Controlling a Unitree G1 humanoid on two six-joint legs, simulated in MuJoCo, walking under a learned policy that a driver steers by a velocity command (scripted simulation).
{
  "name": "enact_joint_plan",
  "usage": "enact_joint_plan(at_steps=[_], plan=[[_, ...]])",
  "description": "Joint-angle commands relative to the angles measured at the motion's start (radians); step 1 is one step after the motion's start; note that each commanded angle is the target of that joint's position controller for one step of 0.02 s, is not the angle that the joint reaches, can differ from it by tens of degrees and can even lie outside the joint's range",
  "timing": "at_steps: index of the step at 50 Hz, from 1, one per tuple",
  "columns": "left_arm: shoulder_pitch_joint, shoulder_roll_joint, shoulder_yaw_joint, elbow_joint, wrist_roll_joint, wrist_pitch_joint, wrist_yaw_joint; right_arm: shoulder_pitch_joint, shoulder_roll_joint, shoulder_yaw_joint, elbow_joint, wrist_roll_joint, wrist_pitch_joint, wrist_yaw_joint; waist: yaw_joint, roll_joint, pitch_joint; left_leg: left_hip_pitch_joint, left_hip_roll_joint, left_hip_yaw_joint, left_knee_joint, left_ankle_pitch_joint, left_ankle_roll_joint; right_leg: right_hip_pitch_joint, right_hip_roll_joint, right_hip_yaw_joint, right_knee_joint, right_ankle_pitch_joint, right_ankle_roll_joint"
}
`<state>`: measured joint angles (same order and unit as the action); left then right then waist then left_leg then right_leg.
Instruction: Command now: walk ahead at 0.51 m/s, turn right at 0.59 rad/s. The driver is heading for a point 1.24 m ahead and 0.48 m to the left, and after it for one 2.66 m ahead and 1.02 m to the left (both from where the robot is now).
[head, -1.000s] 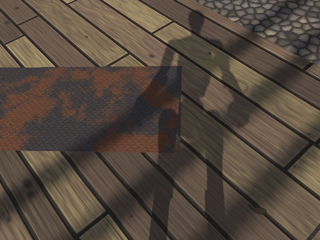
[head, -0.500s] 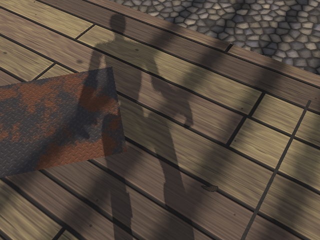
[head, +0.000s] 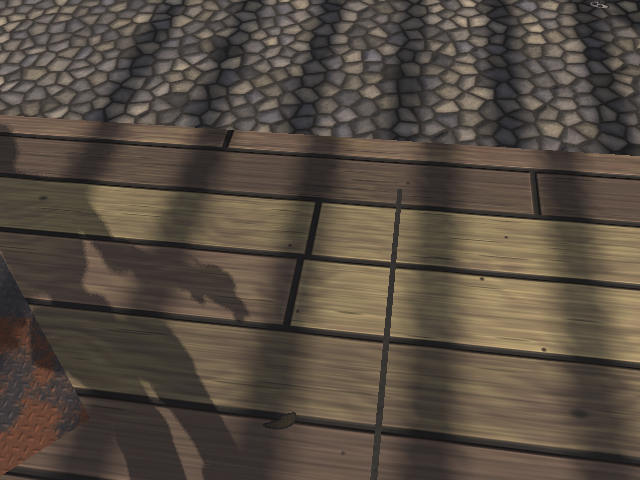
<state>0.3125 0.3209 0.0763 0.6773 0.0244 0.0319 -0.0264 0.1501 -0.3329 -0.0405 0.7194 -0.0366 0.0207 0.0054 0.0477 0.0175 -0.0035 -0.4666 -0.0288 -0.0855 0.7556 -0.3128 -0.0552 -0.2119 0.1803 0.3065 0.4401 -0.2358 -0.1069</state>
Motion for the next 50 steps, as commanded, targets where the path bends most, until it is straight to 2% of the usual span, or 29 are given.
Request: enact_joint_plan(at_steps=[1, 3, 5, 6, 7, 8, 10, 12, 18, 21, 23, 24, 25, 26, 27, 28, 29, 30, 32, 36, 39, 41, 43, 45, 46, 47, 48, 49, 50], plan=[[0.008, 0.162, 0.039, -0.042, 0.001, -0.036, -0.001, -0.130, -0.068, -0.009, -0.097, 0.006, -0.047, 0.007, 0.028, -0.149, 0.018, -0.038, 0.012, 0.015, -0.105, 0.016, 0.020, 0.028, -0.266, 0.315, -0.178, -0.339, -0.131], [-0.045, 0.144, 0.028, -0.048, -0.001, -0.045, -0.004, -0.049, -0.056, -0.006, -0.074, 0.021, -0.058, 0.002, -0.031, -0.133, 0.029, 0.195, 0.012, 0.038, -0.221, 0.047, 0.053, -0.129, -0.248, 0.292, -0.171, -0.322, -0.107], [-0.084, 0.104, 0.012, -0.047, -0.002, -0.055, 0.002, 0.140, -0.092, -0.022, -0.020, 0.013, -0.075, -0.019, -0.141, -0.026, 0.014, 0.538, 0.039, 0.017, -0.314, 0.022, 0.086, -0.364, -0.171, 0.200, 0.005, -0.366, -0.050], [-0.108, 0.027, -0.012, -0.060, -0.005, -0.073, 0.004, 0.269, -0.170, -0.039, -0.002, -0.006, -0.088, -0.029, -0.192, 0.146, -0.032, 0.621, 0.232, -0.247, -0.436, -0.265, 0.127, -0.432, -0.061, 0.014, 0.329, -0.330, -0.004], [-0.123, 0.016, -0.022, -0.106, -0.022, -0.088, 0.005, 0.293, -0.273, -0.065, 0.010, -0.015, -0.087, -0.021, -0.162, 0.218, -0.026, 0.634, 0.399, -0.722, -0.599, -0.580, 0.225, -0.626, 0.022, -0.089, 0.530, -0.292, 0.018], [-0.145, 0.060, -0.022, -0.099, 0.000, -0.088, 0.010, 0.237, -0.220, -0.064, 0.015, -0.001, -0.086, -0.006, -0.124, 0.092, 0.063, 0.556, 0.415, -0.764, -0.603, -0.603, 0.262, -0.708, -0.074, -0.094, 0.648, -0.195, 0.022], [-0.161, 0.108, -0.013, -0.075, 0.039, -0.094, -0.009, 0.191, -0.126, -0.040, -0.001, 0.024, -0.090, 0.019, -0.086, 0.037, 0.054, 0.482, 0.285, -0.539, -0.564, -0.430, 0.236, -0.643, -0.175, -0.189, 0.644, -0.057, 0.059], [-0.190, 0.088, -0.022, -0.082, 0.059, -0.093, -0.022, 0.229, -0.103, -0.032, 0.021, 0.031, -0.101, 0.020, -0.089, 0.101, 0.062, 0.394, 0.191, -0.429, -0.607, -0.303, 0.243, -0.562, -0.202, -0.231, 0.590, -0.002, 0.096], [-0.389, 0.021, -0.067, -0.151, 0.025, -0.095, -0.035, 0.333, -0.107, -0.054, 0.069, 0.030, -0.098, 0.001, -0.142, 0.110, 0.087, 0.345, 0.136, -0.355, -0.627, -0.016, 0.286, -0.467, -0.175, -0.307, 0.290, 0.052, 0.157], [-0.451, 0.019, -0.073, -0.177, 0.011, -0.103, -0.032, 0.358, -0.113, -0.064, 0.087, 0.030, -0.091, 0.001, -0.154, 0.130, 0.076, 0.319, 0.147, -0.362, -0.588, 0.098, 0.280, -0.333, -0.147, -0.321, 0.161, 0.059, 0.155], [-0.376, 0.043, -0.064, -0.163, 0.002, -0.111, -0.017, 0.327, -0.126, -0.070, 0.088, 0.032, -0.092, 0.001, -0.098, 0.133, 0.037, 0.248, 0.156, -0.354, -0.520, 0.307, 0.248, -0.103, -0.129, -0.314, 0.087, 0.055, 0.135], [-0.254, 0.075, -0.048, -0.125, 0.003, -0.116, -0.002, 0.296, -0.146, -0.075, 0.084, 0.036, -0.097, 0.003, -0.029, 0.102, -0.026, 0.198, 0.128, -0.320, -0.395, 0.499, 0.221, 0.095, -0.111, -0.316, 0.051, 0.053, 0.114], [-0.081, 0.133, -0.022, -0.074, 0.015, -0.122, 0.021, 0.264, -0.156, -0.080, 0.076, 0.044, -0.108, 0.012, 0.062, 0.032, -0.127, 0.096, 0.062, -0.257, -0.161, 0.559, 0.191, 0.348, -0.159, -0.279, 0.057, 0.035, 0.086], [0.133, 0.220, 0.012, -0.053, 0.031, -0.122, 0.049, 0.238, -0.103, -0.065, 0.048, 0.051, -0.126, 0.016, 0.164, -0.080, -0.277, -0.058, 0.002, -0.170, 0.150, 0.322, 0.173, 0.593, -0.388, -0.071, 0.019, -0.294, 0.043], [0.166, 0.287, 0.024, -0.046, 0.053, -0.113, 0.055, 0.288, 0.017, -0.034, 0.000, 0.082, -0.123, 0.012, 0.116, -0.321, -0.385, -0.274, -0.079, -0.072, 0.420, -0.212, 0.164, 0.693, -0.647, 0.412, -0.166, -0.712, -0.009], [0.058, 0.216, 0.016, -0.051, 0.043, -0.104, 0.058, 0.250, -0.038, -0.036, 0.009, 0.063, -0.099, 0.004, 0.063, -0.239, -0.250, -0.348, 0.009, -0.033, 0.543, -0.098, 0.172, 0.528, -0.637, 0.465, -0.187, -0.702, -0.023], [0.003, 0.122, -0.005, -0.056, 0.035, -0.103, 0.054, 0.185, -0.060, -0.043, 0.011, 0.037, -0.087, 0.012, 0.053, -0.132, -0.136, -0.358, 0.051, -0.011, 0.544, -0.021, 0.173, 0.416, -0.584, 0.297, -0.170, -0.552, -0.014], [0.001, 0.082, -0.015, -0.037, 0.035, -0.107, 0.047, 0.159, -0.044, -0.040, 0.017, 0.024, -0.080, 0.026, 0.036, -0.081, -0.060, -0.343, 0.087, -0.002, 0.524, 0.016, 0.165, 0.326, -0.541, 0.151, -0.193, -0.361, -0.014], [0.008, 0.047, -0.025, -0.001, 0.025, -0.120, 0.046, 0.133, -0.012, -0.035, 0.010, 0.003, -0.053, 0.051, -0.002, -0.122, 0.025, -0.344, 0.122, 0.013, 0.510, 0.035, 0.148, 0.224, -0.473, -0.028, -0.244, -0.200, 0.008], [0.041, 0.008, -0.032, 0.062, -0.002, -0.153, 0.026, -0.011, 0.019, -0.016, -0.070, 0.002, -0.022, 0.078, -0.036, -0.119, 0.092, -0.435, 0.140, 0.046, 0.505, 0.135, 0.142, 0.191, -0.448, -0.263, -0.292, 0.128, 0.028], [0.011, 0.026, -0.030, 0.088, 0.002, -0.167, 0.029, -0.119, 0.012, 0.002, -0.134, 0.006, -0.025, 0.094, -0.070, -0.114, 0.142, -0.361, 0.132, 0.108, 0.318, 0.264, 0.150, 0.113, -0.400, -0.447, -0.336, 0.343, 0.053], [0.040, 0.048, -0.027, 0.115, 0.002, -0.167, 0.035, -0.197, 0.012, 0.015, -0.155, 0.005, -0.027, 0.107, -0.058, -0.055, 0.173, -0.243, 0.089, 0.214, 0.137, 0.312, 0.180, 0.099, -0.366, -0.544, -0.355, 0.532, 0.077], [0.088, 0.106, -0.016, 0.128, 0.003, -0.164, 0.044, -0.196, -0.003, 0.017, -0.148, 0.009, -0.028, 0.107, -0.070, -0.063, 0.121, -0.087, 0.000, 0.302, 0.050, 0.308, 0.218, 0.168, -0.374, -0.581, -0.254, 1.035, 0.096], [0.077, 0.184, 0.003, 0.119, 0.009, -0.136, 0.060, -0.025, -0.056, 0.000, -0.101, 0.013, -0.030, 0.091, -0.180, -0.121, -0.003, 0.115, -0.065, 0.300, 0.026, 0.223, 0.250, 0.231, -0.412, -0.571, 0.020, 1.347, 0.103], [0.030, 0.211, 0.011, 0.102, 0.014, -0.119, 0.065, 0.169, -0.099, -0.021, -0.047, 0.011, -0.032, 0.078, -0.277, -0.139, -0.098, 0.323, -0.085, 0.261, 0.018, 0.175, 0.279, 0.183, -0.436, -0.548, 0.257, 1.386, 0.091], [-0.009, 0.207, 0.012, 0.082, 0.020, -0.106, 0.058, 0.384, -0.151, -0.052, 0.027, 0.011, -0.037, 0.055, -0.357, -0.100, -0.186, 0.608, -0.085, 0.180, -0.072, 0.158, 0.314, 0.031, -0.416, -0.533, 0.582, 1.166, 0.079], [-0.029, 0.129, 0.000, 0.080, 0.024, -0.108, 0.036, 0.343, -0.208, -0.090, 0.038, 0.044, -0.021, 0.025, -0.296, 0.114, -0.138, 0.761, -0.008, 0.025, -0.130, 0.088, 0.332, -0.256, -0.208, -0.523, 0.988, 0.066, 0.102], [0.079, 0.070, -0.027, -0.043, 0.006, -0.128, 0.031, 0.229, -0.342, -0.104, -0.024, -0.003, -0.006, 0.024, -0.130, 0.259, -0.267, 0.984, 0.257, -0.549, -0.246, 0.122, 0.534, -0.623, -0.137, -0.382, 1.310, -0.270, 0.146], [-0.026, 0.124, -0.029, -0.071, 0.011, -0.154, 0.031, 0.279, -0.305, -0.108, -0.049, 0.007, 0.000, 0.012, -0.209, 0.049, -0.339, 0.969, 0.288, -0.704, -0.413, -0.071, 0.558, -0.688, -0.172, -0.219, 1.283, -0.173, 0.134]])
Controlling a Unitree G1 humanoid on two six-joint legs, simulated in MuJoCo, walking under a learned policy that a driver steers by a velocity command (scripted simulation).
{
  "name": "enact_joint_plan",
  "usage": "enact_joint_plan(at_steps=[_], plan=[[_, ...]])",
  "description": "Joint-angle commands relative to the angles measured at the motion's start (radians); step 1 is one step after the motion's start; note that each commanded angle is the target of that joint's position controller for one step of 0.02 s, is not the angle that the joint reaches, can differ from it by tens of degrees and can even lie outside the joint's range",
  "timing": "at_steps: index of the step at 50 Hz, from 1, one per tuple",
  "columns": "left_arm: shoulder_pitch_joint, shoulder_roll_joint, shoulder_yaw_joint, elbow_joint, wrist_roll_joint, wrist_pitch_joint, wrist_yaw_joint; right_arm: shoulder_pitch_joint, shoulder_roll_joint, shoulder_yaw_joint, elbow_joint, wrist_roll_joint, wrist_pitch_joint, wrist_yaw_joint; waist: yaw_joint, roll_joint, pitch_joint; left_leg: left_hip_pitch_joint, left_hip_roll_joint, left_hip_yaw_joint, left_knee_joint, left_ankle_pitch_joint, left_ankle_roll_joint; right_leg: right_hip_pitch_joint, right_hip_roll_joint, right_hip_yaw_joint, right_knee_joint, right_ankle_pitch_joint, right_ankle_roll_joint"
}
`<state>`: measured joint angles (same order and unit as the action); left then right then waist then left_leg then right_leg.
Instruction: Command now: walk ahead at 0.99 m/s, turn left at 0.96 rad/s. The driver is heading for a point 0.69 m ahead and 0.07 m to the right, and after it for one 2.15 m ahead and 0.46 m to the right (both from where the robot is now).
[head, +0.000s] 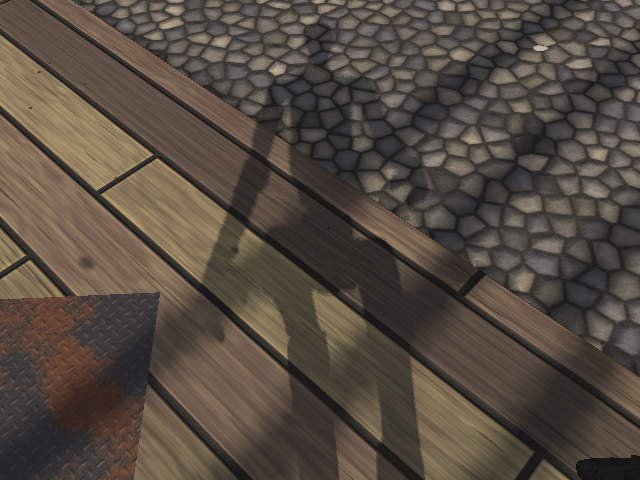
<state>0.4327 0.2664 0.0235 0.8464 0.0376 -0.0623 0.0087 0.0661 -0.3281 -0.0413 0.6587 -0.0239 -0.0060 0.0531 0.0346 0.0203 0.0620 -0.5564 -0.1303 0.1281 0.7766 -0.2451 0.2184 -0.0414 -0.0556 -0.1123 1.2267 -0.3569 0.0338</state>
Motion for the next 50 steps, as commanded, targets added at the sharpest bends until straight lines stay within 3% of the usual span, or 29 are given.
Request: enact_joint_plan(at_steps=[1, 2, 4, 5, 9, 12, 15, 16, 17, 18, 19, 20, 21, 22, 23, 25, 28, 31, 35, 36, 37, 38, 39, 40, 41, 42, 44, 46, 50], plan=[[-0.179, 0.173, 0.016, -0.246, -0.004, -0.071, -0.004, 0.337, -0.256, -0.097, 0.041, 0.000, 0.018, -0.047, -0.146, -0.034, -0.213, 0.867, 0.381, -0.889, -0.522, -0.173, 0.235, -0.867, 0.012, 0.209, 0.368, -0.007, -0.015], [-0.199, 0.164, 0.011, -0.245, 0.006, -0.068, -0.002, 0.307, -0.210, -0.084, 0.057, 0.003, 0.001, -0.052, -0.085, -0.105, -0.101, 0.680, 0.339, -0.805, -0.538, -0.099, 0.193, -0.801, -0.033, 0.204, 0.238, 0.004, -0.013], [-0.155, 0.147, 0.001, -0.223, 0.043, -0.024, -0.003, 0.238, -0.170, -0.063, 0.050, 0.004, -0.032, -0.062, 0.005, -0.123, -0.022, 0.416, 0.244, -0.646, -0.540, 0.039, 0.163, -0.656, -0.069, 0.203, 0.116, -0.045, 0.013], [-0.155, 0.139, 0.001, -0.225, 0.047, -0.002, -0.004, 0.236, -0.151, -0.054, 0.051, 0.009, -0.045, -0.057, 0.021, -0.116, -0.010, 0.323, 0.213, -0.607, -0.553, 0.054, 0.160, -0.614, -0.082, 0.194, 0.048, -0.076, 0.029], [-0.388, 0.075, -0.026, -0.324, 0.019, 0.010, -0.025, 0.244, -0.152, -0.060, 0.056, 0.016, -0.072, -0.045, -0.025, -0.053, 0.060, 0.105, 0.106, -0.501, -0.614, 0.129, 0.104, -0.479, -0.070, 0.129, -0.335, 0.229, 0.051], [-0.437, 0.078, -0.029, -0.331, -0.009, 0.004, -0.032, 0.287, -0.167, -0.071, 0.073, 0.028, -0.077, -0.036, -0.076, 0.001, 0.007, 0.199, 0.113, -0.490, -0.589, 0.332, 0.045, -0.359, -0.016, 0.113, -0.549, 0.461, 0.019], [-0.419, 0.119, -0.014, -0.317, -0.002, -0.006, -0.026, 0.342, -0.170, -0.071, 0.102, 0.027, -0.078, -0.047, -0.088, 0.011, -0.038, 0.419, 0.164, -0.502, -0.487, 0.580, -0.002, -0.303, 0.020, 0.113, -0.674, 0.432, -0.023], [-0.340, 0.148, 0.001, -0.290, 0.000, -0.009, -0.019, 0.350, -0.193, -0.073, 0.113, 0.020, -0.077, -0.051, -0.053, 0.012, -0.095, 0.497, 0.178, -0.495, -0.384, 0.757, -0.021, -0.239, 0.058, 0.099, -0.674, 0.333, -0.039], [-0.199, 0.182, 0.022, -0.252, -0.004, -0.013, -0.008, 0.333, -0.218, -0.075, 0.117, 0.008, -0.075, -0.049, 0.031, 0.004, -0.175, 0.518, 0.174, -0.470, -0.199, 0.863, -0.042, -0.104, 0.082, 0.080, -0.680, 0.243, -0.056], [0.007, 0.217, 0.043, -0.197, -0.006, -0.013, 0.011, 0.281, -0.205, -0.070, 0.114, -0.007, -0.078, -0.047, 0.151, 0.004, -0.254, 0.421, 0.144, -0.420, 0.057, 0.812, -0.060, 0.101, 0.046, 0.079, -0.657, 0.173, -0.075], [0.214, 0.288, 0.065, -0.155, 0.012, -0.015, 0.032, 0.262, -0.083, -0.039, 0.089, -0.019, -0.092, -0.053, 0.208, -0.143, -0.353, 0.241, 0.081, -0.346, 0.462, 0.384, -0.072, 0.292, -0.149, 0.328, -0.653, -0.165, -0.100], [0.118, 0.363, 0.083, -0.137, 0.024, -0.014, 0.013, 0.445, 0.019, -0.009, 0.051, 0.038, -0.100, -0.035, 0.026, -0.522, -0.429, -0.070, -0.082, -0.304, 0.670, -0.204, -0.122, 0.422, -0.349, 1.035, -0.961, -0.329, -0.244], [-0.015, 0.246, 0.075, -0.168, 0.008, -0.007, -0.008, 0.349, -0.056, -0.004, 0.076, -0.001, -0.089, -0.047, 0.033, -0.245, -0.241, -0.203, 0.025, -0.301, 0.691, -0.133, -0.098, 0.309, -0.307, 1.027, -0.991, -0.419, -0.272], [-0.069, 0.180, 0.061, -0.168, -0.008, -0.012, -0.016, 0.230, -0.082, -0.008, 0.060, -0.012, -0.087, -0.040, 0.034, -0.092, -0.142, -0.194, 0.062, -0.281, 0.652, -0.064, -0.113, 0.182, -0.267, 0.833, -0.959, -0.185, -0.287], [-0.075, 0.149, 0.053, -0.143, -0.007, -0.015, -0.022, 0.165, -0.080, -0.005, 0.041, -0.025, -0.087, -0.038, 0.014, -0.006, -0.081, -0.162, 0.093, -0.251, 0.592, -0.058, -0.128, 0.075, -0.223, 0.710, -0.937, 0.114, -0.280], [-0.025, 0.109, 0.032, -0.081, -0.020, -0.032, -0.027, 0.114, -0.042, 0.008, -0.001, -0.047, -0.075, -0.034, -0.024, -0.043, -0.038, -0.134, 0.126, -0.215, 0.483, -0.114, -0.172, -0.018, -0.158, 0.550, -0.906, 0.645, -0.269], [-0.006, 0.148, 0.040, -0.039, -0.033, -0.040, -0.023, 0.076, -0.011, 0.033, -0.045, -0.040, -0.070, -0.030, -0.058, -0.080, -0.052, -0.056, 0.115, -0.157, 0.217, -0.085, -0.225, -0.095, -0.086, 0.422, -0.923, 0.988, -0.256], [-0.059, 0.189, 0.061, -0.052, -0.032, -0.012, -0.021, 0.000, 0.011, 0.057, -0.070, -0.004, -0.063, -0.026, -0.057, -0.135, -0.085, 0.210, 0.046, -0.098, -0.105, 0.165, -0.234, -0.250, 0.022, 0.316, -0.921, 0.936, -0.185], [-0.035, 0.196, 0.081, -0.070, -0.051, 0.015, -0.012, 0.064, -0.054, 0.034, -0.044, -0.010, -0.059, -0.058, -0.080, -0.101, -0.119, 0.409, 0.059, -0.171, -0.268, 0.348, -0.208, -0.242, 0.037, 0.409, -0.749, 0.754, -0.099], [-0.034, 0.191, 0.084, -0.080, -0.057, 0.018, -0.011, 0.117, -0.075, 0.026, -0.029, -0.018, -0.069, -0.070, -0.099, -0.071, -0.139, 0.490, 0.095, -0.189, -0.316, 0.402, -0.195, -0.254, 0.078, 0.404, -0.628, 0.703, -0.075], [-0.013, 0.154, 0.078, -0.105, -0.067, 0.017, -0.012, 0.199, -0.120, 0.015, -0.024, -0.032, -0.080, -0.080, -0.118, 0.014, -0.218, 0.641, 0.260, -0.307, -0.298, 0.641, -0.163, -0.330, 0.122, 0.370, -0.411, 0.412, -0.050], [0.102, 0.084, 0.066, -0.115, -0.069, 0.028, 0.001, 0.258, -0.149, 0.013, -0.042, -0.034, -0.074, -0.082, -0.076, 0.173, -0.347, 0.766, 0.565, -0.504, -0.204, 1.143, -0.097, -0.417, 0.201, 0.257, -0.119, -0.345, -0.051], [0.243, 0.111, 0.073, -0.101, -0.053, 0.054, 0.021, 0.283, -0.102, 0.017, -0.053, -0.005, -0.055, -0.069, -0.026, 0.167, -0.445, 0.783, 0.665, -0.592, -0.153, 1.331, -0.040, -0.439, 0.166, 0.229, 0.034, -0.426, -0.053], [0.239, 0.128, 0.075, -0.093, -0.037, 0.078, 0.029, 0.183, -0.096, 0.001, -0.073, 0.018, -0.047, -0.077, -0.019, 0.192, -0.448, 0.705, 0.647, -0.632, -0.251, 0.953, 0.028, -0.488, 0.137, 0.186, 0.128, -0.304, -0.038], [0.130, 0.147, 0.080, -0.098, -0.012, 0.097, 0.021, 0.100, -0.015, 0.020, -0.101, 0.022, -0.040, -0.086, -0.023, 0.109, -0.323, 0.567, 0.543, -0.532, -0.339, 0.663, 0.015, -0.515, 0.097, 0.163, 0.108, -0.204, -0.020], [0.043, 0.155, 0.088, -0.117, -0.011, 0.109, 0.005, 0.061, 0.019, 0.033, -0.095, 0.011, -0.035, -0.093, -0.017, 0.104, -0.226, 0.476, 0.467, -0.422, -0.388, 0.571, -0.012, -0.513, 0.082, 0.156, 0.083, -0.149, 0.000], [0.004, 0.123, 0.084, -0.138, -0.020, 0.135, -0.015, 0.076, -0.010, 0.020, -0.071, 0.002, -0.034, -0.103, -0.001, 0.118, -0.158, 0.368, 0.433, -0.287, -0.422, 0.647, -0.006, -0.468, 0.061, 0.144, 0.066, -0.107, 0.023], [-0.031, 0.095, 0.079, -0.163, -0.026, 0.145, -0.020, 0.102, -0.014, 0.011, -0.053, -0.003, -0.040, -0.101, 0.006, 0.107, -0.171, 0.361, 0.430, -0.222, -0.424, 0.655, 0.000, -0.461, 0.060, 0.134, 0.033, -0.079, 0.021], [-0.153, 0.078, 0.067, -0.231, -0.025, 0.162, -0.042, 0.105, -0.027, -0.003, -0.047, -0.013, -0.033, -0.094, -0.001, 0.128, -0.156, 0.328, 0.451, -0.126, -0.455, 0.432, -0.015, -0.443, 0.017, 0.110, -0.163, 0.002, 0.004]])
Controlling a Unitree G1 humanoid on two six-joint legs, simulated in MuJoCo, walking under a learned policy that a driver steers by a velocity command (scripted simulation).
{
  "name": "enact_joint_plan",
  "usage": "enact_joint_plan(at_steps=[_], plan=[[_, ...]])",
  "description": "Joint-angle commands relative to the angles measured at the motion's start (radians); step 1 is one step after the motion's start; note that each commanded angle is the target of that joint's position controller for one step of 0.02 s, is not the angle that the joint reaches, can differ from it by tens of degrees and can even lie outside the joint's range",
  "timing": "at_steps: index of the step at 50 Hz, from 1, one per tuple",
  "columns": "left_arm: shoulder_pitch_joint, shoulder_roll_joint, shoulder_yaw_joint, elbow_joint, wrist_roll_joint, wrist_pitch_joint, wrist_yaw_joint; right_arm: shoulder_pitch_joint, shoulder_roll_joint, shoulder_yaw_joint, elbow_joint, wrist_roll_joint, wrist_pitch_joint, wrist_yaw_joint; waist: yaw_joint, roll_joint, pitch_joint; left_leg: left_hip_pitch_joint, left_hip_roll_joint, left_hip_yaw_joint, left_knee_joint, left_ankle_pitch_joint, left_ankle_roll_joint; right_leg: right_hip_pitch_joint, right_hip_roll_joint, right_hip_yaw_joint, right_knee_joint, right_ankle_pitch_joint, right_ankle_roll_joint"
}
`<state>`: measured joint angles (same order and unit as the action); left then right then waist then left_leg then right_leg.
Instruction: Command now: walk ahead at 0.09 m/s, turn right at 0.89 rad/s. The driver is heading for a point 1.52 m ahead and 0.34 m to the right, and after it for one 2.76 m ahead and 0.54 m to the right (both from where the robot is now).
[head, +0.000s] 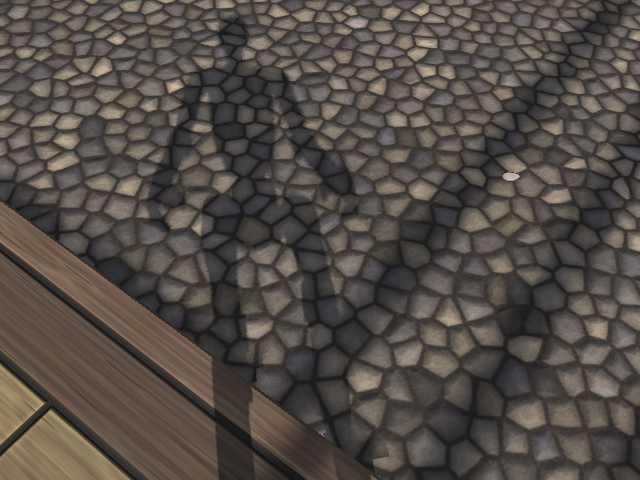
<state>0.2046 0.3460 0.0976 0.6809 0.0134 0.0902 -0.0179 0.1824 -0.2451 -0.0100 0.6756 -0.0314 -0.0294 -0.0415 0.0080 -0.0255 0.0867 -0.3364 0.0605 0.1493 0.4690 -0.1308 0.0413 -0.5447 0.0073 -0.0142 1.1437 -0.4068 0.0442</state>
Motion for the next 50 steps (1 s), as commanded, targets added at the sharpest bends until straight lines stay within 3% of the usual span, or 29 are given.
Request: enact_joint_plan(at_steps=[1, 5, 7, 8, 9, 10, 11, 13, 15, 17, 20, 24, 29, 30, 31, 32, 33, 34, 35, 36, 39, 40, 42, 43, 46, 47, 48, 49, 50], plan=[[0.048, -0.004, -0.012, -0.083, -0.003, 0.013, -0.023, -0.020, -0.120, -0.039, -0.067, -0.009, -0.007, 0.004, 0.024, 0.184, -0.177, 0.077, 0.257, -0.115, -0.151, 0.239, 0.147, 0.106, -0.053, -0.001, -0.151, 0.073, -0.015], [-0.035, 0.026, -0.010, -0.134, -0.017, 0.019, -0.044, 0.007, -0.178, -0.069, -0.072, -0.011, 0.010, 0.021, -0.004, 0.208, -0.158, 0.041, 0.286, -0.048, -0.117, 0.011, 0.093, 0.238, -0.032, -0.078, -0.360, 0.032, -0.044], [-0.023, 0.037, -0.003, -0.139, -0.016, 0.009, -0.046, 0.020, -0.199, -0.081, -0.071, 0.001, 0.026, 0.031, 0.012, 0.160, -0.158, 0.021, 0.282, 0.001, -0.017, -0.082, 0.035, 0.336, -0.007, -0.100, -0.516, 0.056, -0.070], [0.041, 0.061, 0.006, -0.112, -0.008, -0.003, -0.039, 0.065, -0.190, -0.085, -0.060, -0.001, 0.038, 0.035, 0.029, 0.060, -0.164, -0.042, 0.242, 0.041, 0.115, -0.171, -0.021, 0.433, 0.001, -0.045, -0.617, 0.095, -0.087], [0.080, 0.153, 0.024, -0.109, -0.002, -0.018, -0.018, 0.113, -0.146, -0.079, -0.064, 0.002, 0.055, 0.045, 0.032, -0.236, -0.103, -0.225, 0.128, 0.131, 0.403, -0.438, -0.101, 0.475, -0.203, 0.284, -0.825, 0.216, -0.141], [0.087, 0.298, 0.060, -0.152, 0.008, -0.024, -0.004, 0.015, -0.125, -0.064, -0.159, -0.002, 0.074, 0.032, 0.059, -0.334, -0.078, -0.427, -0.026, -0.032, 0.576, -0.572, -0.148, 0.413, -0.396, 0.638, -0.855, 0.483, -0.304], [0.120, 0.251, 0.060, -0.133, 0.010, -0.020, 0.004, -0.053, -0.161, -0.068, -0.161, -0.002, 0.082, 0.021, 0.090, -0.177, -0.100, -0.425, 0.005, -0.150, 0.663, -0.500, -0.139, 0.424, -0.355, 0.543, -0.840, 0.447, -0.334], [-0.026, 0.179, 0.033, -0.148, 0.007, -0.014, 0.018, -0.010, -0.159, -0.070, -0.125, 0.019, 0.068, 0.017, 0.000, -0.141, -0.066, -0.372, 0.011, -0.187, 0.624, -0.288, -0.121, 0.353, -0.214, 0.386, -0.827, 0.356, -0.268], [-0.087, 0.136, 0.019, -0.166, -0.003, -0.018, 0.018, 0.036, -0.175, -0.078, -0.087, -0.005, 0.064, 0.019, -0.022, -0.134, -0.121, -0.301, -0.016, -0.173, 0.649, -0.215, -0.116, 0.340, -0.147, 0.328, -0.789, 0.482, -0.251], [-0.046, 0.134, 0.019, -0.153, -0.006, -0.025, 0.010, 0.030, -0.159, -0.073, -0.081, -0.001, 0.070, 0.026, -0.011, -0.076, -0.156, -0.282, -0.034, -0.183, 0.617, -0.217, -0.113, 0.359, -0.138, 0.352, -0.770, 0.515, -0.256], [0.005, 0.152, 0.032, -0.139, -0.003, -0.027, 0.006, -0.020, -0.133, -0.059, -0.095, 0.008, 0.074, 0.026, 0.022, -0.075, -0.150, -0.293, -0.061, -0.201, 0.488, -0.228, -0.106, 0.395, -0.131, 0.437, -0.764, 0.423, -0.268], [0.018, 0.168, 0.041, -0.135, 0.003, -0.025, -0.003, -0.058, -0.136, -0.051, -0.104, 0.013, 0.064, 0.024, 0.040, -0.097, -0.155, -0.210, -0.107, -0.231, 0.343, -0.246, -0.079, 0.377, -0.123, 0.547, -0.752, 0.389, -0.275], [-0.043, 0.140, 0.030, -0.125, -0.004, -0.032, -0.007, 0.045, -0.143, -0.050, -0.067, 0.028, 0.048, 0.009, -0.019, -0.129, -0.172, 0.097, -0.129, -0.211, 0.041, -0.168, -0.040, 0.276, -0.068, 0.573, -0.705, 0.457, -0.191], [-0.040, 0.117, 0.021, -0.120, -0.014, -0.035, -0.001, 0.062, -0.153, -0.053, -0.062, 0.019, 0.042, -0.001, -0.032, -0.094, -0.166, 0.191, -0.086, -0.233, -0.086, -0.107, -0.028, 0.215, -0.029, 0.548, -0.668, 0.337, -0.145], [0.023, 0.051, 0.003, -0.116, -0.018, -0.040, 0.004, 0.037, -0.215, -0.062, -0.079, 0.005, 0.039, -0.009, 0.006, 0.100, -0.180, 0.264, 0.127, -0.446, -0.205, -0.194, 0.021, 0.131, 0.064, 0.427, -0.504, 0.022, -0.091], [0.016, 0.074, 0.009, -0.130, -0.005, -0.038, 0.012, -0.011, -0.296, -0.078, -0.099, -0.003, 0.044, 0.001, 0.004, 0.284, -0.124, 0.194, 0.298, -0.712, -0.260, -0.108, 0.130, 0.002, 0.235, 0.208, -0.325, -0.167, -0.063], [0.024, 0.137, 0.025, -0.107, 0.023, -0.036, 0.016, 0.015, -0.252, -0.074, -0.089, 0.003, 0.046, 0.011, 0.002, 0.188, -0.125, 0.142, 0.311, -0.675, -0.224, -0.012, 0.187, 0.034, 0.161, 0.217, -0.158, -0.160, -0.052], [0.028, 0.131, 0.025, -0.084, 0.017, -0.036, 0.011, -0.018, -0.190, -0.056, -0.092, 0.013, 0.045, 0.016, 0.020, 0.140, -0.111, 0.113, 0.256, -0.581, -0.199, 0.044, 0.184, 0.055, 0.149, 0.217, -0.094, -0.105, -0.048], [0.043, 0.116, 0.021, -0.063, 0.008, -0.033, 0.006, -0.054, -0.163, -0.049, -0.094, 0.014, 0.044, 0.020, 0.032, 0.126, -0.096, 0.097, 0.191, -0.481, -0.185, 0.099, 0.163, 0.071, 0.147, 0.210, -0.046, -0.051, -0.038], [0.053, 0.105, 0.017, -0.053, 0.004, -0.028, 0.000, -0.077, -0.160, -0.048, -0.092, 0.014, 0.041, 0.018, 0.041, 0.159, -0.107, 0.123, 0.152, -0.422, -0.170, 0.156, 0.151, 0.066, 0.146, 0.192, -0.016, -0.020, -0.027], [0.030, 0.027, -0.022, -0.030, -0.003, -0.017, 0.004, -0.036, -0.100, -0.025, -0.055, 0.019, 0.028, 0.026, 0.012, 0.169, -0.131, 0.162, 0.092, -0.367, -0.151, 0.218, 0.129, 0.146, 0.128, 0.181, -0.203, -0.026, -0.002], [0.014, 0.015, -0.032, -0.033, 0.000, -0.013, 0.006, -0.036, -0.116, -0.029, -0.043, 0.023, 0.031, 0.030, 0.015, 0.200, -0.122, 0.185, 0.071, -0.378, -0.150, 0.171, 0.122, 0.160, 0.089, 0.105, -0.316, -0.034, 0.004], [-0.047, 0.024, -0.036, -0.049, -0.004, -0.014, 0.021, 0.028, -0.208, -0.070, -0.025, 0.024, 0.050, 0.044, -0.038, 0.247, -0.097, 0.224, 0.059, -0.450, -0.120, 0.186, 0.139, 0.161, 0.098, 0.034, -0.433, -0.095, 0.002], [-0.048, 0.029, -0.037, -0.051, -0.009, -0.017, 0.029, 0.063, -0.228, -0.083, -0.016, 0.023, 0.061, 0.050, -0.048, 0.247, -0.101, 0.244, 0.072, -0.491, -0.106, 0.227, 0.148, 0.161, 0.104, 0.035, -0.468, -0.096, -0.003], [-0.005, 0.023, -0.044, -0.046, -0.019, -0.040, 0.049, 0.057, -0.230, -0.099, -0.013, 0.027, 0.072, 0.062, -0.021, 0.220, -0.135, 0.252, 0.079, -0.579, -0.081, 0.314, 0.140, 0.221, 0.107, 0.055, -0.611, -0.013, -0.029], [0.028, 0.020, -0.045, -0.037, -0.017, -0.050, 0.055, 0.025, -0.223, -0.101, -0.018, 0.031, 0.074, 0.062, 0.005, 0.206, -0.150, 0.217, 0.061, -0.584, -0.066, 0.287, 0.118, 0.289, 0.104, 0.057, -0.703, 0.047, -0.043], [0.103, 0.030, -0.043, -0.022, -0.005, -0.065, 0.059, 0.007, -0.214, -0.106, -0.021, 0.041, 0.079, 0.059, 0.045, 0.165, -0.208, 0.103, 0.014, -0.565, -0.054, -0.045, 0.083, 0.459, 0.078, 0.071, -0.827, 0.068, -0.073], [0.172, 0.109, -0.026, -0.012, 0.013, -0.075, 0.064, -0.013, -0.167, -0.099, -0.048, 0.049, 0.080, 0.057, 0.075, 0.005, -0.210, -0.181, -0.094, -0.460, 0.059, -0.459, 0.010, 0.686, -0.113, 0.258, -0.931, -0.129, -0.138], [0.133, 0.226, 0.006, -0.020, 0.021, -0.071, 0.061, -0.049, -0.112, -0.085, -0.084, 0.049, 0.079, 0.054, 0.091, -0.272, -0.110, -0.448, -0.226, -0.221, 0.338, -0.436, -0.012, 0.667, -0.370, 0.582, -1.041, -0.396, -0.220]])
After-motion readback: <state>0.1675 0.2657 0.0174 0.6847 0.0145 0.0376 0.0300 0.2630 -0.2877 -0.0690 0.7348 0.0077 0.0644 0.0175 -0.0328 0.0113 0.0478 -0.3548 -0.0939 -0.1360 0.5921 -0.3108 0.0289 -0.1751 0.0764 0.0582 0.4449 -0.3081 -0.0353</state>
